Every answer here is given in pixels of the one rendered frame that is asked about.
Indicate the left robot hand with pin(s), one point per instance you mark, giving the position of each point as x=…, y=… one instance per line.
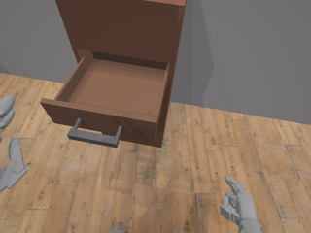
x=10, y=174

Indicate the cabinet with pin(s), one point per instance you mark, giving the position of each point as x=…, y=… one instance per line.
x=144, y=29

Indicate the drawer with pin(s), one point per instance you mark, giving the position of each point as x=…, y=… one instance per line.
x=107, y=91

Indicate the right robot hand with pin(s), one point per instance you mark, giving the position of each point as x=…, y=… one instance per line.
x=242, y=206

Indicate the robot right forearm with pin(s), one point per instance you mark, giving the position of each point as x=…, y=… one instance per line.
x=250, y=226

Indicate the handle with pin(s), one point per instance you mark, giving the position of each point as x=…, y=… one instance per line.
x=94, y=138

